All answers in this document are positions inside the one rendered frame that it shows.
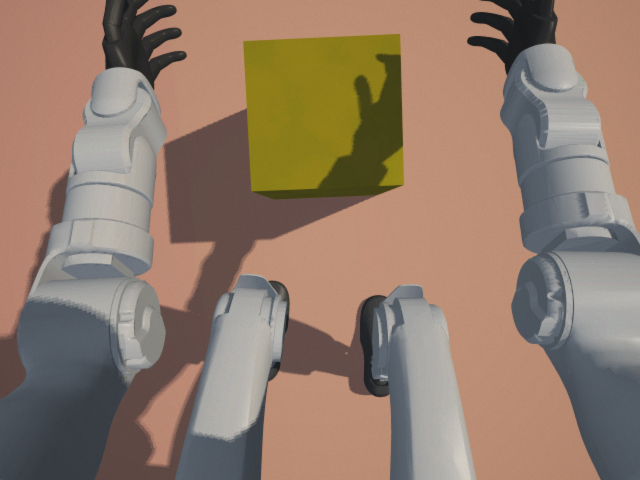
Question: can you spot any robot right hand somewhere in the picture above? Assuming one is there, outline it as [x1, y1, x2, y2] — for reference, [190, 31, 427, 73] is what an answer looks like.
[467, 0, 558, 75]

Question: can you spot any robot right upper arm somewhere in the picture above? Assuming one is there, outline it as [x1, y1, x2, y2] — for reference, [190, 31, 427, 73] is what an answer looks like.
[511, 251, 640, 480]

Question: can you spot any robot right shin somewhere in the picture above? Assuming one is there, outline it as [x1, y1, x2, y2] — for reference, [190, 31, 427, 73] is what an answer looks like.
[371, 284, 449, 381]

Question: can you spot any carton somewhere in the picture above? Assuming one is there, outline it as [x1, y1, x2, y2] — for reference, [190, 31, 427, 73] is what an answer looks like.
[243, 34, 404, 199]

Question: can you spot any robot left hand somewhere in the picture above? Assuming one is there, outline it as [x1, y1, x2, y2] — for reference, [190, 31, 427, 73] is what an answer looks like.
[102, 0, 187, 90]

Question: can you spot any left robot forearm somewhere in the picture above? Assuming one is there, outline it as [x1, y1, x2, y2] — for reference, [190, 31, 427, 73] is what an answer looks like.
[17, 67, 167, 367]

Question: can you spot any right robot forearm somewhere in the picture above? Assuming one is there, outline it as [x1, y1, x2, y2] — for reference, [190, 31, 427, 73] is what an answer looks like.
[500, 43, 640, 254]

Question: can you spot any left robot foot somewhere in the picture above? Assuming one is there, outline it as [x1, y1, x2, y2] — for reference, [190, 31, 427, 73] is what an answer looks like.
[268, 281, 290, 381]

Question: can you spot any robot left upper arm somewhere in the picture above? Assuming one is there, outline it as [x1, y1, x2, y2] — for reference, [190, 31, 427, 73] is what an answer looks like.
[0, 276, 166, 480]

